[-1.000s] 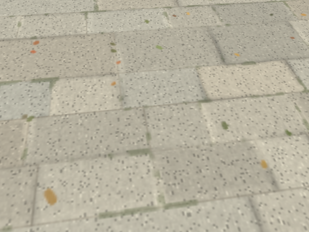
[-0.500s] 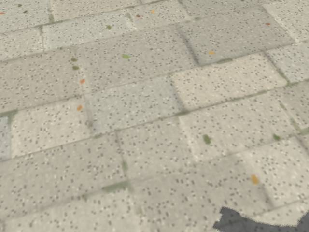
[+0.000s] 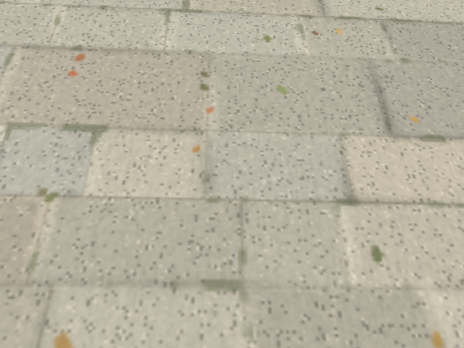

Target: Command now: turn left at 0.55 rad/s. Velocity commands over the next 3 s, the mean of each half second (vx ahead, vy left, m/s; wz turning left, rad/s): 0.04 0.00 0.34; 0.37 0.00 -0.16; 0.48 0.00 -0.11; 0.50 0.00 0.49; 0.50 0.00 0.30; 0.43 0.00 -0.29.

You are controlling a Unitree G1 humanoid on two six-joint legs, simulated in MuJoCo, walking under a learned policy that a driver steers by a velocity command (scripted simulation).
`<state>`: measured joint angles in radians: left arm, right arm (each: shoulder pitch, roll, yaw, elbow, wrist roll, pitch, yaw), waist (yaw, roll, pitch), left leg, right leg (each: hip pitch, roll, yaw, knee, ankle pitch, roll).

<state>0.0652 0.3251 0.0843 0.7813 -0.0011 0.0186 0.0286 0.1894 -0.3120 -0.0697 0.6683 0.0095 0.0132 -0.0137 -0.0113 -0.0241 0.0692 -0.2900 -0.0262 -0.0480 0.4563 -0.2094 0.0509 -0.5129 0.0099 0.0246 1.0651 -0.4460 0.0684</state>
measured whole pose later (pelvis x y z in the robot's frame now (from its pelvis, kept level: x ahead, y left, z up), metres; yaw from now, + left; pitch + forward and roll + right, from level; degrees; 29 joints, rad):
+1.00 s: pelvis +0.17 -0.02 -0.02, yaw +2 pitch +2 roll +1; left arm 0.07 0.28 0.03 0.74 -0.02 -0.05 -0.07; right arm 0.41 -0.28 -0.06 0.85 0.01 -0.07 -0.01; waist -0.08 -0.02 0.04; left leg 0.18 0.01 0.14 0.17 -0.38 -0.02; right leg -0.63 -0.04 -0.03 0.63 -0.04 -0.04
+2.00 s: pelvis +0.76 -0.02 +0.00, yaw +17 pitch +2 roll +0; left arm 0.06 0.29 0.02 0.69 0.00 -0.10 -0.02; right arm 0.33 -0.31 -0.06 0.68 0.02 -0.04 -0.01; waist -0.07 -0.03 0.03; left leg -0.14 -0.10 -0.17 0.41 -0.30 0.06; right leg -0.59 -0.04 0.11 0.55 0.02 0.07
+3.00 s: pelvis +1.24 +0.17 -0.01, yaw +13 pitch +1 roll +3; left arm 0.10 0.28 0.05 0.71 -0.01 -0.02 -0.05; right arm 0.30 -0.28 -0.07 0.81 0.01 -0.06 -0.02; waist -0.07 -0.04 0.05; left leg 0.01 -0.01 0.23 0.30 -0.32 0.01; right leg -0.61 -0.07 0.00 0.64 0.00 -0.01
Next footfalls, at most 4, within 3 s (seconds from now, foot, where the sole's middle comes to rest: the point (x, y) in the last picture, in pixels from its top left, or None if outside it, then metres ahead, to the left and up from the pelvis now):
0.28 right None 0.08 -0.15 -0.78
0.62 left None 0.02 0.10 -0.78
1.06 right None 0.39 -0.13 -0.78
1.62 left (201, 248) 0.71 0.07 -0.78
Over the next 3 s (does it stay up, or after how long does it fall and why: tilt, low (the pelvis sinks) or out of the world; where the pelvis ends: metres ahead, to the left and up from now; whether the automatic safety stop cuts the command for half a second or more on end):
stays up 1.24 0.17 -0.01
